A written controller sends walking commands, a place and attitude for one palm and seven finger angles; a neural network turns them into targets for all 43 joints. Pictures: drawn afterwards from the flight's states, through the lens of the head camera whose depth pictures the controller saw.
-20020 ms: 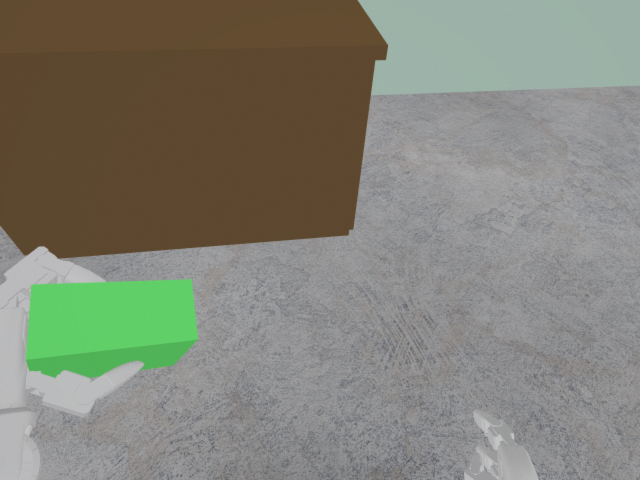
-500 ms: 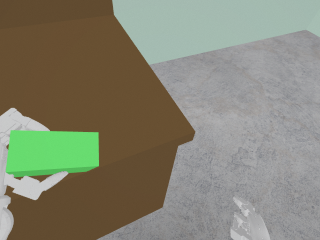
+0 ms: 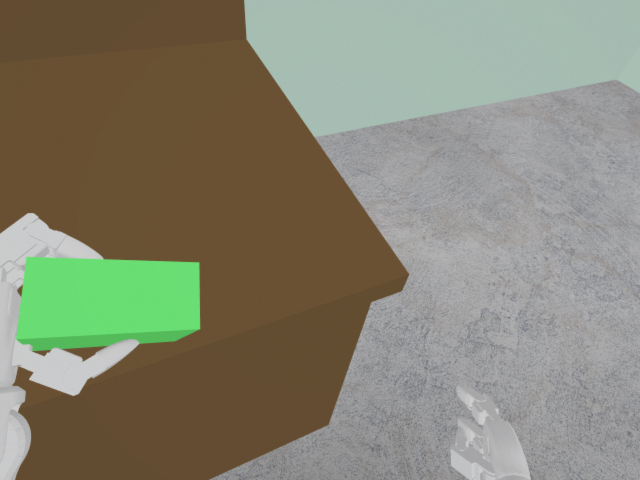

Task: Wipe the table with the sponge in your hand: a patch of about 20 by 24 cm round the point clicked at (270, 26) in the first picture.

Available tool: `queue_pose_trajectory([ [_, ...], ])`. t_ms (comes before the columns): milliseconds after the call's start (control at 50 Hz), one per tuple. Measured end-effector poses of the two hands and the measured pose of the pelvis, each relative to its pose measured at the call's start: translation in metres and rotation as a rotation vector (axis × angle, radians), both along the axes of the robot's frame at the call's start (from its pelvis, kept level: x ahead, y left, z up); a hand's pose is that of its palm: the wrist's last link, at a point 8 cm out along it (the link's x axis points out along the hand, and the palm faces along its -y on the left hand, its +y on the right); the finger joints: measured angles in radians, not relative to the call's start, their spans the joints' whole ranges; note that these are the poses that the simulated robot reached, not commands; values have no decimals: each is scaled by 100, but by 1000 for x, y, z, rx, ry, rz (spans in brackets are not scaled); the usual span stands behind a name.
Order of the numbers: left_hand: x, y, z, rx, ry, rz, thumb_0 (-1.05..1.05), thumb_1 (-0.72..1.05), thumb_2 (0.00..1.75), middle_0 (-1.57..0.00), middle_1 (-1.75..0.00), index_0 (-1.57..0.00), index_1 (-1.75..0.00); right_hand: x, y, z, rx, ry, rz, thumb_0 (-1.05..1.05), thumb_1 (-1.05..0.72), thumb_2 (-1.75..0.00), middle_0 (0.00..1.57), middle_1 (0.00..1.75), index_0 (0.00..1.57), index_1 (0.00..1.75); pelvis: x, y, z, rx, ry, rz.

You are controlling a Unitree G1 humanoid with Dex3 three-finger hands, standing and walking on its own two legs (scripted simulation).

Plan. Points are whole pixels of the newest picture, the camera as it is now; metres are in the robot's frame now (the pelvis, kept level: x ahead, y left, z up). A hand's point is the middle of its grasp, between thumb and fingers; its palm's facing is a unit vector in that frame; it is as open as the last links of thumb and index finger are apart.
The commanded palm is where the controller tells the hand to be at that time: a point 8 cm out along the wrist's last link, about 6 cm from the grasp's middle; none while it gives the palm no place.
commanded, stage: look again from close up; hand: left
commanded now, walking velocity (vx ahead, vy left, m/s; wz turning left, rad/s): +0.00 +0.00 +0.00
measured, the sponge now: (140, 306) +0.24 +0.20 +0.14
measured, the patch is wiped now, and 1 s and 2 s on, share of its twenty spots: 0.00 0.00 0.00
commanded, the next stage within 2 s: turn the palm down, sponge in hand in 0.08 s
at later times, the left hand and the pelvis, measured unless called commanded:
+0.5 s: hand (87, 294) +0.22 +0.23 +0.18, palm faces +0.39 -0.74 -0.56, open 10.3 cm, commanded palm +0.17 +0.28 +0.20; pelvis -0.01 -0.03 -0.01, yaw +2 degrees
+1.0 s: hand (79, 290) +0.22 +0.23 +0.20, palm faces +0.34 -0.47 -0.81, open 10.3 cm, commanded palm +0.17 +0.25 +0.24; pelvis +0.00 -0.06 -0.01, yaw +3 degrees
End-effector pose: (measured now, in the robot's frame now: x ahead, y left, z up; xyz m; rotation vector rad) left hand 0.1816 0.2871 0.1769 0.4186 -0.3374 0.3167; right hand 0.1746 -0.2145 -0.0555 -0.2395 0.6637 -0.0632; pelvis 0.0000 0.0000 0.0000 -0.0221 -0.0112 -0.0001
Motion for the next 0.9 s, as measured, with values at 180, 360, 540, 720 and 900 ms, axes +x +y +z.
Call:
queue_pose_trajectory([
  [180, -3, 1, -2, -14, 12, 24, -1, -51, 102, -70, -136, -71, -135, -8, -3, -5, -3, 26, -10, 1, -90, -90, 20, 30, 20, 30, -2, 1, 1, -1, -2, 1],
  [360, 26, 25, 27, 51, 91, 129, -1, -51, 102, -71, -135, -72, -135, -11, -8, -27, 15, 89, 97, 2, -90, -90, 20, 30, 20, 30, -9, -12, -5, 22, -15, 30],
  [540, -5, -23, 34, 240, 134, 124, -1, -51, 102, -71, -135, -72, -135, 10, -33, -25, 7, 39, 75, 2, -90, -90, 20, 30, 20, 30, -9, -37, -8, 30, -3, 40],
  [720, -16, -16, 39, 308, 262, 276, -1, -51, 102, -71, -135, -72, -135, 28, -62, -28, -14, 13, 63, 2, -90, -90, 20, 30, 20, 30, -8, -61, -9, 26, -15, 66],
  [900, -3, -40, 51, 456, 305, 197, -1, -51, 102, -71, -135, -72, -134, 33, -74, -33, 9, 10, 16, 2, -90, -90, 20, 30, 20, 29, -1, -67, -10, 31, -15, 57],
])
